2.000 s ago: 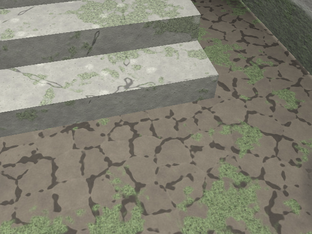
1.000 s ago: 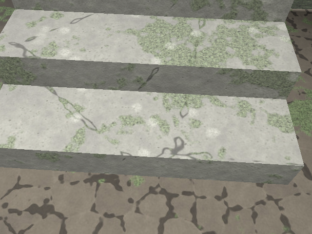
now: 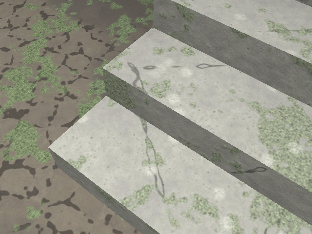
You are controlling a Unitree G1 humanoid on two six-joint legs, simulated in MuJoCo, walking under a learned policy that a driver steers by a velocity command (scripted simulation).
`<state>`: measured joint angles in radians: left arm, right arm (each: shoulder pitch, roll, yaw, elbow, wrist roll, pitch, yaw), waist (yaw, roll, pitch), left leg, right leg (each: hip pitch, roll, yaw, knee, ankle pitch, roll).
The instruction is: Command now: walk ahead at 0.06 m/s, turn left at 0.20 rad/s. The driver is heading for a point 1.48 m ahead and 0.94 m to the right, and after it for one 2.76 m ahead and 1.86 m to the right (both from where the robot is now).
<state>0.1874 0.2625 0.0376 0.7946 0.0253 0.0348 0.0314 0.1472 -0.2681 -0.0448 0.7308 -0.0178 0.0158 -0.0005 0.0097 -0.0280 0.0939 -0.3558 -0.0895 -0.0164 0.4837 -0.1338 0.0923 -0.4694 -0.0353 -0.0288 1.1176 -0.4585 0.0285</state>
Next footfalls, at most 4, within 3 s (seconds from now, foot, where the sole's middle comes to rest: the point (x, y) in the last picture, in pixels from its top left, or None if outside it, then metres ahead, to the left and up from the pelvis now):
0.24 right None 0.01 -0.14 -0.77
0.56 left None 0.06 0.10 -0.77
1.02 right None -0.03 -0.08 -0.77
1.44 left None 0.20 -0.04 -0.77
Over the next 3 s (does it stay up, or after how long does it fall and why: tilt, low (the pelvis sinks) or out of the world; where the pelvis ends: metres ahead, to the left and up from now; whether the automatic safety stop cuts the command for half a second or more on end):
stays up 0.62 -0.70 0.37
